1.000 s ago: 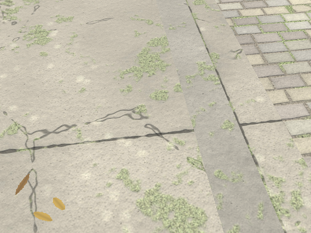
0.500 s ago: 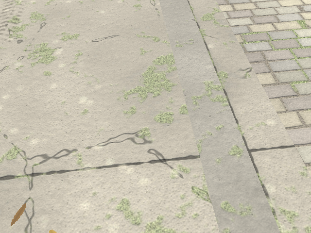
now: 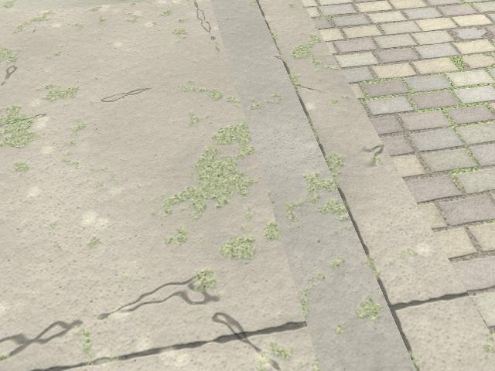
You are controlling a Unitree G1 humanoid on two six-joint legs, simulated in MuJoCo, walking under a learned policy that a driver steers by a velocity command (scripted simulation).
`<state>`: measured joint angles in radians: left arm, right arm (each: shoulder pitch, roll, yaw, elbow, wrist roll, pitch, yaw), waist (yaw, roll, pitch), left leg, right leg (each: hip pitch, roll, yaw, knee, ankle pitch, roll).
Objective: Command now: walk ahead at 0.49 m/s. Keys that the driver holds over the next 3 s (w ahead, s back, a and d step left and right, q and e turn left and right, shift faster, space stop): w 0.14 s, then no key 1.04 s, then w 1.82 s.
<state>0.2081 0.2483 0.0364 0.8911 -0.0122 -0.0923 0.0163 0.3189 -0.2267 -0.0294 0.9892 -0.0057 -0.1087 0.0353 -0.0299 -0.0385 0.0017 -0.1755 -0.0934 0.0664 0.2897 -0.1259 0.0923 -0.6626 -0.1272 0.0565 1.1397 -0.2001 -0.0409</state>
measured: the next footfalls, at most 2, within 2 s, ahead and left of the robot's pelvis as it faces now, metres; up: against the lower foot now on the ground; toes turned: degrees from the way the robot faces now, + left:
right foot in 0.28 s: +0.33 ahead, -0.16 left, +0.00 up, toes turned -2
left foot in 0.64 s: +0.31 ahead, +0.07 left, +0.00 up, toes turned +1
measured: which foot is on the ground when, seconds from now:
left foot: down 0.00-0.30, up 0.32-0.62, down 0.64-1.00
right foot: up 0.00-0.26, down 0.28-1.00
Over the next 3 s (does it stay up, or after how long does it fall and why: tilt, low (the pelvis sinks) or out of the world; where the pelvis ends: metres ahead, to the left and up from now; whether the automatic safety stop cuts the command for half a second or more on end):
stays up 1.14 0.00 -0.01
